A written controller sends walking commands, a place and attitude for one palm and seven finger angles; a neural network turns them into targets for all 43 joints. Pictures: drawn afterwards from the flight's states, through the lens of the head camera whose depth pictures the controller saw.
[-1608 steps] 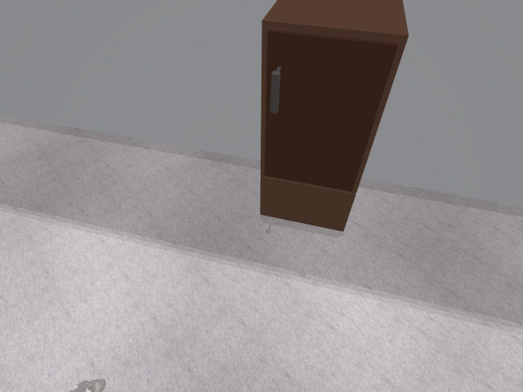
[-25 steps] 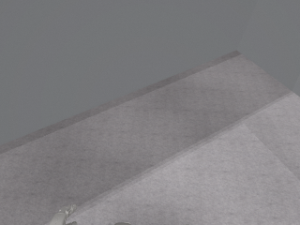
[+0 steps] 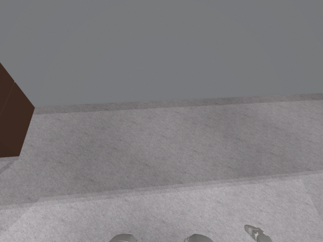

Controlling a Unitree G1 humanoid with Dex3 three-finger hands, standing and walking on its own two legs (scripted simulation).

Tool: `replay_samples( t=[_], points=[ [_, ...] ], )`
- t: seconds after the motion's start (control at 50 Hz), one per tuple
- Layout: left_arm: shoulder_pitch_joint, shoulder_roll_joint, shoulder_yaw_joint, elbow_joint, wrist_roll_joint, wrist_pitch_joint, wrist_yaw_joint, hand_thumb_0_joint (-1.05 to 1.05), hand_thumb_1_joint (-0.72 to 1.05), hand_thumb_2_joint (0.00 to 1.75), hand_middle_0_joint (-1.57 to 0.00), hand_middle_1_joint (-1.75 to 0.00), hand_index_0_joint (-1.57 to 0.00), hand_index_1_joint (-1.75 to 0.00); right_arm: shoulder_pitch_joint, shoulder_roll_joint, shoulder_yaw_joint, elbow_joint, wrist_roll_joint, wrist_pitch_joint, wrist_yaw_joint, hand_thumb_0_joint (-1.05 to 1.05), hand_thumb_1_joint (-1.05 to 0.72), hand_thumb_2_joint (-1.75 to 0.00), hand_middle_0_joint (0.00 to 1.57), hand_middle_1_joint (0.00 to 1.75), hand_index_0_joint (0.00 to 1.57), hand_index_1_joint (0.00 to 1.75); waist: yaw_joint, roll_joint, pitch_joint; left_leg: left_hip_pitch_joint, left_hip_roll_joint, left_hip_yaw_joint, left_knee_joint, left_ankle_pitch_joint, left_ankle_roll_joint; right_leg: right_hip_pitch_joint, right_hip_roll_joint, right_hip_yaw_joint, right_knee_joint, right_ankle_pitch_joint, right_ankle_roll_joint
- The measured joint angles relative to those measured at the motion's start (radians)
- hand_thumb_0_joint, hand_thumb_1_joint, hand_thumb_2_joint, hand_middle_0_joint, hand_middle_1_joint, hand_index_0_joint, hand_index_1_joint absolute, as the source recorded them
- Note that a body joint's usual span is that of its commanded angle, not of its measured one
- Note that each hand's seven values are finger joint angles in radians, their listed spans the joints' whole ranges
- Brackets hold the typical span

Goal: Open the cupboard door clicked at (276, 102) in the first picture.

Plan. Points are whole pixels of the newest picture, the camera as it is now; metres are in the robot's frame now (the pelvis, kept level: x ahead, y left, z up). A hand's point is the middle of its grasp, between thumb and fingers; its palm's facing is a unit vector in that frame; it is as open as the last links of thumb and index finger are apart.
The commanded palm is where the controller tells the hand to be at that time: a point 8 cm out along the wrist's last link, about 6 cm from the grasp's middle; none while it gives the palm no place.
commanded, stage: turn to face it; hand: left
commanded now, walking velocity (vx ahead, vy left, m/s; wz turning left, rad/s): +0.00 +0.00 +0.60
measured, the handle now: out of the picture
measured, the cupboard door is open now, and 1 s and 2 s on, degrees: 48 48 48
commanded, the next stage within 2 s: take the last steps up to it in 1.42 s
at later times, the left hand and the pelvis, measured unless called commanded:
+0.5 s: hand out of the picture +0.05 +0.14 -0.13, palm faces +0.30 -0.92 -0.27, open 7.3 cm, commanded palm none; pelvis +0.03 -0.06 +0.02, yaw +19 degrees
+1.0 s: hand out of the picture +0.02 +0.19 -0.14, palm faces +0.58 -0.76 -0.28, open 7.3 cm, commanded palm none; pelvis +0.05 -0.06 +0.01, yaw +35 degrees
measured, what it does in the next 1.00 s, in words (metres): steps on the spot, turning left: right foot, then left foot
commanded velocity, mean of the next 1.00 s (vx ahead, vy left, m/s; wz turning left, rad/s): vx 0.00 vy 0.00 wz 0.60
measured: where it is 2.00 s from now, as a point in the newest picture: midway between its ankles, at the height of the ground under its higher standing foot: outside the picture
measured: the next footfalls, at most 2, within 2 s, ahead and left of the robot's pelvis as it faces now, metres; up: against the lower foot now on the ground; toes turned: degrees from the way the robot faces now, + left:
right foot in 0.30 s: +0.07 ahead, -0.16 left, +0.00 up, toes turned +7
left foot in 0.68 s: +0.02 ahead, +0.08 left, +0.00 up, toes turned +31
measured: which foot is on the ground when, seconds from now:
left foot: down 0.00-0.30, up 0.32-0.66, down 0.68-1.00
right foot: up 0.00-0.28, down 0.30-0.68, up 0.70-1.00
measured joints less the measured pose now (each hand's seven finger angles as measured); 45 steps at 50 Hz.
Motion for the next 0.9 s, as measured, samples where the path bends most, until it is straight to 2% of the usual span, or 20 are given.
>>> replay_samples(
  t=[0.06,0.12,0.22,0.28,0.3,0.32,0.34,0.4,0.44,0.5,0.58,0.62,0.66,0.68,0.7,0.72,0.74,0.78,0.84,0.9],
  points=[
    [-0.032,0.008,0.006,-0.006,0.001,0.004,-0.005,0.0,0.91,0.9,-0.2,-0.3,-0.2,-0.3,0.019,0.004,0.006,0.003,-0.003,0.003,-0.014,0.0,-0.9,-0.89,0.2,0.29,0.21,0.29,0.0,0.017,-0.007,0.018,0.0,-0.04,-0.056,0.032,-0.015,-0.073,0.024,0.059,0.072,0.078,0.013],
    [-0.054,0.008,0.005,-0.028,0.0,-0.004,-0.013,0.0,0.91,0.9,-0.2,-0.3,-0.2,-0.3,0.038,0.004,0.009,0.014,-0.003,0.008,-0.015,0.0,-0.9,-0.89,0.2,0.29,0.21,0.29,0.001,0.037,-0.015,0.035,0.001,-0.074,-0.104,0.062,-0.02,-0.093,0.035,0.093,0.022,0.13,0.018],
    [-0.081,0.0,0.0,-0.057,-0.002,-0.011,-0.015,0.0,0.91,0.9,-0.2,-0.3,-0.2,-0.3,0.066,0.004,0.004,0.025,-0.007,0.02,-0.009,0.0,-0.9,-0.89,0.2,0.29,0.21,0.29,-0.014,0.07,-0.028,0.028,0.0,-0.135,-0.117,0.075,-0.045,-0.035,0.063,0.103,-0.179,0.139,0.016],
    [-0.082,-0.006,-0.006,-0.076,-0.005,-0.03,-0.016,0.0,0.91,0.9,-0.2,-0.3,-0.2,-0.3,0.081,0.0,-0.006,0.027,-0.004,0.031,-0.008,0.0,-0.9,-0.89,0.2,0.3,0.21,0.29,-0.022,0.086,-0.038,-0.006,-0.008,-0.175,-0.069,0.055,-0.07,0.064,0.091,0.088,-0.393,0.215,0.009],
    [-0.078,-0.011,-0.008,-0.081,-0.002,-0.041,-0.014,0.0,0.91,0.9,-0.2,-0.3,-0.2,-0.3,0.086,-0.005,-0.012,0.028,0.001,0.035,-0.007,0.0,-0.9,-0.89,0.2,0.3,0.21,0.3,-0.021,0.092,-0.042,-0.027,-0.011,-0.183,-0.031,0.031,-0.067,0.089,0.094,0.077,-0.448,0.233,-0.031],
    [-0.077,-0.023,-0.012,-0.08,0.003,-0.049,-0.01,0.0,0.91,0.9,-0.2,-0.3,-0.2,-0.3,0.082,-0.015,-0.02,0.034,0.004,0.04,-0.008,0.0,-0.9,-0.89,0.2,0.3,0.21,0.29,-0.021,0.108,-0.037,-0.055,-0.013,-0.187,0.049,-0.052,-0.067,0.089,0.096,0.062,-0.437,0.228,-0.059],
    [-0.072,-0.035,-0.02,-0.079,0.005,-0.052,-0.008,0.0,0.91,0.9,-0.2,-0.3,-0.2,-0.3,0.08,-0.024,-0.026,0.039,0.005,0.045,-0.008,0.01,-0.9,-0.89,0.2,0.29,0.21,0.29,-0.024,0.117,-0.033,-0.089,-0.021,-0.178,0.159,-0.124,-0.067,0.094,0.09,0.046,-0.427,0.22,-0.072],
    [-0.043,-0.066,-0.033,-0.072,0.004,-0.05,0.001,0.0,0.91,0.9,-0.2,-0.3,-0.2,-0.3,0.076,-0.041,-0.039,0.052,0.001,0.058,-0.002,0.01,-0.9,-0.89,0.2,0.29,0.21,0.29,-0.029,0.119,-0.03,-0.169,-0.022,-0.118,0.446,-0.147,-0.078,0.138,0.061,0.008,-0.466,0.221,-0.074],
    [-0.024,-0.076,-0.037,-0.063,0.003,-0.047,0.002,0.0,0.91,0.9,-0.2,-0.3,-0.2,-0.3,0.071,-0.041,-0.039,0.054,0.002,0.061,0.004,0.01,-0.9,-0.89,0.2,0.29,0.2,0.29,-0.035,0.105,-0.03,-0.186,-0.005,-0.083,0.517,-0.117,-0.092,0.166,0.045,-0.016,-0.505,0.235,-0.072],
    [-0.006,-0.081,-0.039,-0.052,0.005,-0.048,0.001,0.0,0.91,0.9,-0.2,-0.3,-0.2,-0.3,0.064,-0.031,-0.035,0.053,0.005,0.061,0.011,0.01,-0.9,-0.89,0.2,0.29,0.2,0.29,-0.038,0.074,-0.024,-0.164,0.019,-0.045,0.454,-0.103,-0.106,0.199,0.021,-0.059,-0.543,0.243,-0.072],
    [0.009,-0.078,-0.036,-0.045,0.009,-0.055,-0.002,0.0,0.91,0.9,-0.2,-0.3,-0.21,-0.3,0.042,-0.021,-0.024,0.055,0.007,0.058,0.014,0.01,-0.91,-0.9,0.2,0.29,0.2,0.29,-0.018,0.043,-0.008,-0.091,0.034,-0.005,0.239,-0.119,-0.103,0.215,-0.005,-0.117,-0.532,0.221,-0.064],
    [0.019,-0.07,-0.031,-0.039,0.011,-0.057,-0.004,0.0,0.91,0.9,-0.2,-0.3,-0.21,-0.3,0.026,-0.016,-0.018,0.05,0.008,0.053,0.014,0.01,-0.91,-0.9,0.2,0.29,0.2,0.29,-0.005,0.031,-0.001,-0.05,0.03,0.015,0.133,-0.111,-0.093,0.214,-0.019,-0.144,-0.5,0.196,-0.056],
    [0.035,-0.056,-0.023,-0.031,0.007,-0.055,-0.007,0.0,0.91,0.9,-0.21,-0.3,-0.21,-0.3,0.014,-0.013,-0.013,0.038,0.007,0.041,0.015,0.01,-0.91,-0.9,0.2,0.29,0.2,0.29,0.002,0.019,-0.003,0.006,0.019,0.034,-0.002,-0.03,-0.078,0.2,-0.037,-0.166,-0.439,0.158,-0.043],
    [0.047,-0.05,-0.018,-0.027,0.003,-0.051,-0.009,0.0,0.91,0.9,-0.21,-0.3,-0.21,-0.3,0.012,-0.018,-0.011,0.027,0.005,0.03,0.017,0.01,-0.9,-0.9,0.2,0.29,0.2,0.29,0.003,0.025,-0.013,0.028,0.021,0.029,-0.059,0.04,-0.042,0.173,-0.041,-0.17,-0.375,0.136,-0.034],
    [0.043,-0.037,-0.013,-0.016,-0.001,-0.04,-0.009,0.0,0.91,0.9,-0.21,-0.3,-0.21,-0.3,0.004,-0.012,-0.012,0.021,0.003,0.018,0.014,0.01,-0.9,-0.9,0.2,0.29,0.2,0.29,-0.001,0.013,-0.012,0.012,0.01,0.022,-0.035,0.037,-0.013,0.131,-0.045,-0.135,-0.276,0.076,-0.018],
    [0.033,-0.024,-0.009,-0.007,-0.002,-0.024,-0.006,0.0,0.91,0.9,-0.2,-0.3,-0.21,-0.3,-0.001,-0.005,-0.009,0.017,0.003,0.01,0.01,0.01,-0.9,-0.9,0.2,0.29,0.2,0.29,0.001,0.003,-0.007,0.001,0.003,0.015,-0.009,0.017,0.0,0.085,-0.033,-0.08,-0.171,0.022,-0.009],
    [0.025,-0.012,-0.005,-0.002,-0.001,-0.01,-0.003,0.0,0.91,0.9,-0.2,-0.3,-0.2,-0.3,-0.001,0.0,-0.004,0.012,0.002,0.005,0.006,0.0,-0.9,-0.89,0.2,0.29,0.2,0.29,0.004,-0.003,-0.006,0.001,0.0,0.008,-0.001,0.003,0.003,0.044,-0.017,-0.035,-0.083,-0.002,-0.004],
    [0.006,0.002,0.002,0.006,0.0,0.003,-0.001,0.0,0.91,0.9,-0.2,-0.3,-0.2,-0.3,0.009,0.008,0.003,0.005,-0.001,0.002,-0.004,0.0,-0.9,-0.89,0.2,0.29,0.2,0.29,0.004,0.0,-0.013,0.009,-0.001,-0.015,-0.022,0.004,-0.004,-0.022,0.009,0.015,0.029,0.02,0.008],
    [-0.023,0.009,0.007,-0.005,0.0,0.003,-0.008,0.0,0.91,0.9,-0.2,-0.3,-0.2,-0.3,0.024,0.011,0.008,0.008,-0.003,0.005,-0.015,0.0,-0.9,-0.89,0.2,0.29,0.21,0.29,0.004,0.019,-0.02,0.031,-0.001,-0.05,-0.08,0.039,-0.015,-0.078,0.028,0.062,0.061,0.096,0.017],
    [-0.047,0.009,0.006,-0.027,-0.001,-0.005,-0.013,0.0,0.91,0.9,-0.2,-0.3,-0.2,-0.3,0.04,0.01,0.01,0.017,-0.005,0.008,-0.015,0.0,-0.9,-0.89,0.2,0.29,0.21,0.29,0.002,0.039,-0.026,0.044,-0.002,-0.084,-0.118,0.063,-0.02,-0.084,0.038,0.09,-0.013,0.13,0.018]
  ],
)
